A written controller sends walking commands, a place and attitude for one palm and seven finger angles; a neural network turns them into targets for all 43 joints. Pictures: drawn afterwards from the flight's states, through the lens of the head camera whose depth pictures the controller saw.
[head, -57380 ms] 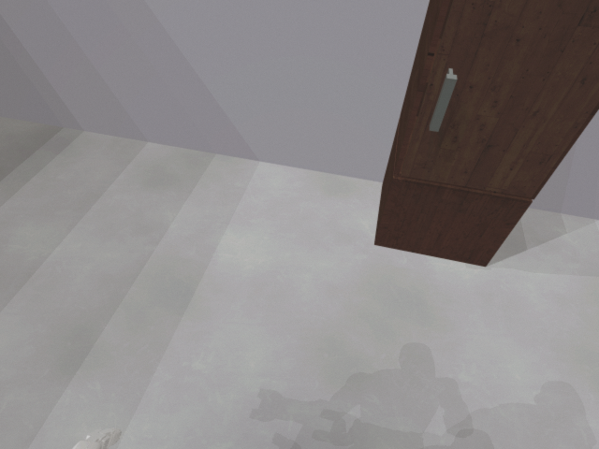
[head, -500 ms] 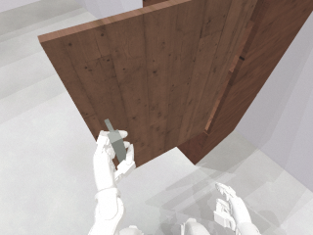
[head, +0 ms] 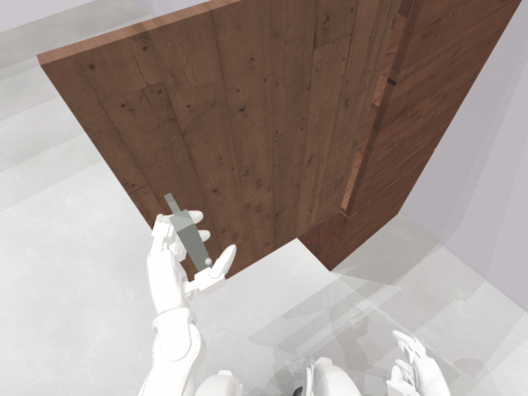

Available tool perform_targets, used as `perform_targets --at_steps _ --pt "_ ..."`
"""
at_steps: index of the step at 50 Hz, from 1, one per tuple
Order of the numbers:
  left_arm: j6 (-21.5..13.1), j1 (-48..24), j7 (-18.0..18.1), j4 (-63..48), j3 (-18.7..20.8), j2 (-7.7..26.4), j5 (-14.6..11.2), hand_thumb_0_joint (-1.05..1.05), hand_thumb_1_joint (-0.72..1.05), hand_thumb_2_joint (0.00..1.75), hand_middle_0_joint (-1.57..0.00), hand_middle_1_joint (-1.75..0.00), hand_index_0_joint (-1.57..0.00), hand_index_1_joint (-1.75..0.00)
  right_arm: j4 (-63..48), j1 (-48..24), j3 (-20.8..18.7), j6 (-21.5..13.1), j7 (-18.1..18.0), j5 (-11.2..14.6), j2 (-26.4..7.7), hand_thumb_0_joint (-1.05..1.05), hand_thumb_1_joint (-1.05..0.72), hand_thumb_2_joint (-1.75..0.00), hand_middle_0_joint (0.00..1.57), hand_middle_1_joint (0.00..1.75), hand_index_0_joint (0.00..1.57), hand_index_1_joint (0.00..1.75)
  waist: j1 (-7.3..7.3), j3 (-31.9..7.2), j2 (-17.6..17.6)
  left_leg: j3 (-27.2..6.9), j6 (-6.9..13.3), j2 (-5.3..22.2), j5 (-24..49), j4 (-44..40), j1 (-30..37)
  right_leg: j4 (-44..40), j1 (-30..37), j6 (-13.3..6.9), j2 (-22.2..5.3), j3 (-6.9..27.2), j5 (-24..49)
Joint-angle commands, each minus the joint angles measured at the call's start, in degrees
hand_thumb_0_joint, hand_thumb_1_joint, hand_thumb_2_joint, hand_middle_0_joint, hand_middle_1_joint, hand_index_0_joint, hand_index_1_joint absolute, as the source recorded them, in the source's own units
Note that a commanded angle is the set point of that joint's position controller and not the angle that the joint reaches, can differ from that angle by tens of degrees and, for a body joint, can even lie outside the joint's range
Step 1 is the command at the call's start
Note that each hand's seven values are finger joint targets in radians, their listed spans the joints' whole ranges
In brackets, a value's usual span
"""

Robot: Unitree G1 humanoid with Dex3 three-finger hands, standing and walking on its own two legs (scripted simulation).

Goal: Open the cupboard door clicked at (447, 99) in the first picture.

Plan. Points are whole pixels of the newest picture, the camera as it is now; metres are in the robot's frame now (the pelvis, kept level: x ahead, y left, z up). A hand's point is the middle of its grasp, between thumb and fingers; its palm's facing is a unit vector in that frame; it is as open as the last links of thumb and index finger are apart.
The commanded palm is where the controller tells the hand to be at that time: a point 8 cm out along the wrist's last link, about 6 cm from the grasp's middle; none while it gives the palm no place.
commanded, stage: open thumb and fingers to let go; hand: left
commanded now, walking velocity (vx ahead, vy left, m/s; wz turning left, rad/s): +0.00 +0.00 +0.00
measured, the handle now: (188, 235) +0.35 +0.13 +0.04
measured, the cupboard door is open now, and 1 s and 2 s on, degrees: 83 85 85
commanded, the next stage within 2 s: slide the hand sideways off the handle in 0.48 s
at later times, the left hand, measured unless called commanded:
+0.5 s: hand (209, 266) +0.29 +0.09 +0.04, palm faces +0.26 -0.96 +0.02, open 15.3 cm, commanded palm +0.26 +0.14 +0.04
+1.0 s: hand (199, 294) +0.25 +0.10 +0.04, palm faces -0.18 -0.98 +0.02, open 16.4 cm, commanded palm +0.23 +0.16 +0.04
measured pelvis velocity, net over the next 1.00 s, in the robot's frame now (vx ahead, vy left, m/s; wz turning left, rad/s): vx -0.01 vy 0.05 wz -0.02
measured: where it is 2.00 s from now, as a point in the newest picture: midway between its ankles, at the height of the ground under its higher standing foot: outside the picture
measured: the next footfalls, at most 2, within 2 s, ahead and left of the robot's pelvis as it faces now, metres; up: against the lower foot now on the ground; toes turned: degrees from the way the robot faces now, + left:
none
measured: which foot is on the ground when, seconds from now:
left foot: down 0.00-1.00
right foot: down 0.00-1.00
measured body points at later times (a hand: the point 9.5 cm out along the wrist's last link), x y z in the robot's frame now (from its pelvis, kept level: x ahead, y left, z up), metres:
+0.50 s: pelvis -0.01 +0.03 +0.00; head +0.05 +0.01 +0.44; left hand +0.27 +0.14 +0.04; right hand +0.17 -0.19 -0.10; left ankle +0.00 +0.14 -0.66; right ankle +0.06 -0.07 -0.66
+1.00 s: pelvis -0.01 +0.05 -0.01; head +0.06 +0.04 +0.43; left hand +0.26 +0.15 +0.05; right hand +0.17 -0.18 -0.09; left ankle +0.00 +0.14 -0.66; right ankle +0.06 -0.07 -0.66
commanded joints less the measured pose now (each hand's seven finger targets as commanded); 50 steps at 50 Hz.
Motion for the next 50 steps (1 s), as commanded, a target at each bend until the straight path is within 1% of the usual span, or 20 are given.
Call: perform_targets --at_steps 1,3,5,6,17,23,25,27,29,30,31,32,34,36,38,40,42,45,48,50 --pt "-4.25 -8.93 0.17 -10.66 1.62 1.86 0.94 0.0 -0.36 0.36 -0.31 -1.22 -0.31 -1.22 -9.0 -3.94 -1.04 -3.37 -0.18 -0.05 -4.47 0.0 -0.9 -0.9 0.2 0.3 0.2 0.3 -0.1 -15.62 -8.76 0.13 1.56 -2.07 5.17 -5.14 -6.76 -15.0 24.83 4.08 -3.08 14.82 0.04" --pt "-4.31 -9.94 0.18 -10.54 -0.36 0.05 1.48 0.0 -0.5 0.3 -0.3 -1.2 -0.3 -1.2 -8.95 -3.86 -1.05 -3.51 -0.01 -0.19 -4.21 0.0 -0.9 -0.9 0.2 0.3 0.2 0.3 -0.39 -15.73 -7.71 0.46 1.7 -2.06 5.31 -5.32 -5.67 -14.62 23.67 4.11 -2.91 14.14 0.11" --pt "-4.09 -10.97 0.27 -9.4 -0.16 0.19 1.32 0.0 -0.5 0.3 -0.3 -1.2 -0.3 -1.2 -9.08 -4.06 -0.9 -3.5 0.06 -0.16 -4.46 0.0 -0.9 -0.9 0.2 0.3 0.2 0.3 -0.4 -14.26 -7.58 0.54 1.77 -2.11 4.04 -5.82 -5.75 -14.9 22.22 4.0 -2.65 13.43 -2.81" --pt "-4.07 -12.28 0.51 -9.6 0.9 1.24 1.26 0.0 -0.5 0.3 -0.29 -1.15 -0.29 -1.15 -9.15 -4.07 -0.93 -3.42 -0.04 -0.05 -4.65 0.0 -0.9 -0.9 0.2 0.3 0.2 0.3 -0.46 -14.11 -7.91 0.22 1.83 -2.09 3.94 -5.92 -5.73 -15.0 22.0 3.74 -2.44 13.2 -3.68" --pt "-4.01 -11.88 1.7 -8.85 -2.5 -2.18 2.98 0.0 -0.5 0.3 -0.2 -0.6 -0.2 -0.6 -9.66 -3.24 -0.76 -3.54 0.58 -0.62 -4.66 0.0 -0.9 -0.9 0.2 0.3 0.2 0.3 -0.05 -15.8 -5.35 -0.2 1.9 -1.77 6.76 -7.61 -2.12 -10.56 19.18 3.18 -0.6 7.69 3.22" --pt "-3.47 -15.27 4.34 -9.27 -4.23 -3.61 4.76 0.0 -0.5 0.3 -0.15 -0.3 -0.15 -0.3 -9.76 -3.54 -0.53 -3.15 0.71 -0.91 -4.53 0.0 -0.9 -0.9 0.2 0.3 0.2 0.3 -0.4 -15.16 -4.8 -1.03 1.62 -1.53 6.52 -8.33 -0.86 -9.08 16.34 2.88 -0.08 5.75 2.48" --pt "-3.05 -15.91 5.41 -8.65 -4.16 -3.57 5.49 0.0 -0.5 0.3 -0.15 -0.3 -0.15 -0.3 -9.64 -3.58 -0.5 -3.02 0.7 -0.98 -4.48 0.0 -0.9 -0.9 0.2 0.3 0.2 0.3 -0.3 -15.65 -5.07 -1.08 1.55 -1.48 6.44 -8.43 -0.7 -8.82 16.08 2.82 0.01 5.48 2.25" --pt "-2.64 -16.06 5.83 -8.54 -5.77 -5.74 5.45 0.0 -0.5 0.3 -0.15 -0.3 -0.15 -0.3 -9.58 -3.72 -0.49 -2.99 0.81 -0.99 -4.32 0.0 -0.9 -0.9 0.2 0.3 0.2 0.3 -0.53 -15.68 -4.37 -1.21 1.47 -1.4 7.08 -8.45 0.05 -8.5 15.26 2.78 0.18 4.88 2.88" --pt "-2.58 -17.0 6.09 -8.21 -6.52 -6.29 5.46 0.0 -0.5 0.3 -0.15 -0.3 -0.15 -0.3 -9.35 -3.81 -0.53 -2.95 0.86 -0.93 -4.57 0.0 -0.9 -0.9 0.2 0.3 0.2 0.3 -1.04 -15.46 -6.02 -1.6 1.44 -1.2 6.71 -8.58 0.2 -8.38 14.54 2.8 0.31 4.46 2.23" --pt "-4.19 -17.35 -5.18 -9.47 -16.73 0.1 12.62 0.0 -0.5 0.3 -0.15 -0.3 -0.15 -0.3 -8.1 -0.43 -0.5 -3.24 0.92 -0.93 -6.65 0.0 -0.9 -0.9 0.2 0.3 0.2 0.3 -5.37 -14.65 -6.72 -1.25 2.35 -0.83 7.22 -6.54 1.09 -7.59 13.41 2.75 -0.25 6.17 6.2" --pt "-5.61 -19.8 -11.31 -13.14 -12.12 3.82 10.44 0.0 -0.5 0.3 -0.15 -0.3 -0.15 -0.3 -9.6 -0.15 -1.02 -3.15 0.69 -0.45 -6.63 0.0 -0.9 -0.9 0.2 0.3 0.2 0.3 -3.58 -18.42 -3.92 -1.52 2.5 -1.25 9.28 -6.37 0.82 -6.43 15.66 2.02 -0.81 6.3 9.12" --pt "-6.28 -18.58 -15.86 -14.14 -12.75 4.27 9.62 0.0 -0.5 0.3 -0.15 -0.3 -0.15 -0.3 -10.02 -0.6 -1.05 -3.41 0.5 -0.06 -6.33 0.0 -0.9 -0.9 0.2 0.3 0.2 0.3 -2.77 -19.71 -2.57 -1.52 2.36 -1.21 10.01 -6.29 1.78 -5.68 16.14 2.0 -0.82 6.44 10.23" --pt "-5.5 -18.64 -24.35 -14.64 -15.64 2.57 5.49 0.0 -0.5 0.3 -0.15 -0.3 -0.15 -0.3 -11.29 -0.38 -0.75 -4.27 0.3 1.31 -6.54 0.0 -0.9 -0.9 0.2 0.3 0.2 0.3 -4.25 -17.2 -2.61 -2.4 2.48 -1.19 8.31 -6.66 2.4 -6.29 14.54 2.26 -0.69 6.01 7.98" --pt "-3.2 -16.18 -30.49 -16.3 -14.6 1.56 -1.66 0.0 -0.5 0.3 -0.15 -0.3 -0.15 -0.3 -13.4 -1.1 -0.17 -5.02 0.06 3.02 -6.77 0.0 -0.9 -0.9 0.2 0.3 0.2 0.3 -3.45 -15.47 -1.81 -3.17 2.5 -1.37 7.11 -8.38 2.77 -7.36 14.82 2.11 -0.29 5.42 4.99" --pt "-0.97 -13.81 -31.54 -16.76 -12.55 0.66 -5.71 0.0 -0.5 0.3 -0.15 -0.3 -0.15 -0.3 -14.24 -1.19 -0.14 -5.57 -0.32 3.95 -6.98 0.0 -0.9 -0.9 0.2 0.3 0.2 0.3 -3.06 -13.92 -3.56 -3.93 2.22 -1.02 5.73 -9.28 2.92 -7.31 13.04 2.55 0.03 4.23 2.24" --pt "0.38 -10.21 -29.9 -18.25 -10.65 0.81 -6.67 0.0 -0.5 0.3 -0.15 -0.3 -0.15 -0.3 -15.03 -1.01 -0.28 -5.96 -0.22 4.04 -6.99 0.0 -0.9 -0.9 0.2 0.3 0.2 0.3 -2.09 -13.92 -4.35 -4.1 1.95 -1.07 5.97 -9.63 2.8 -6.78 12.67 2.65 0.08 3.56 1.78" --pt "0.76 -5.39 -27.68 -20.31 -8.72 2.69 -5.65 0.0 -0.5 0.3 -0.15 -0.3 -0.15 -0.3 -16.02 -0.9 -0.38 -6.16 0.27 3.76 -7.08 0.0 -0.9 -0.9 0.2 0.3 0.2 0.3 -0.59 -15.15 -3.83 -4.11 1.47 -1.08 8.79 -9.41 2.67 -5.2 13.1 2.33 0.01 3.21 3.28" --pt "0.5 -1.93 -25.22 -22.52 -7.33 4.78 -3.35 0.0 -0.5 0.3 -0.15 -0.3 -0.15 -0.3 -17.01 -0.43 -0.53 -5.68 0.82 3.23 -7.15 0.0 -0.9 -0.9 0.2 0.3 0.2 0.3 -0.46 -13.82 -5.48 -3.62 1.38 -0.95 7.65 -8.54 1.07 -4.82 12.08 2.35 0.06 3.52 2.18" --pt "0.39 -0.46 -23.79 -24.09 -6.59 6.28 -1.12 0.0 -0.5 0.3 -0.15 -0.3 -0.15 -0.3 -17.91 -0.36 -0.43 -4.87 1.07 2.82 -6.98 0.0 -0.9 -0.9 0.2 0.3 0.2 0.3 -0.17 -12.86 -2.74 -3.29 1.18 -1.09 7.22 -7.92 0.08 -3.84 10.91 2.09 0.05 3.91 1.52" --pt "0.61 2.48 -23.56 -24.9 -4.95 7.64 -1.16 0.0 -0.5 0.3 -0.15 -0.3 -0.15 -0.3 -18.58 0.0 -0.46 -4.32 1.06 2.77 -6.94 0.0 -0.9 -0.9 0.2 0.3 0.2 0.3 0.3 -13.02 -3.16 -2.84 1.32 -1.13 6.9 -7.47 -0.44 -4.11 11.44 2.11 0.25 4.2 1.47"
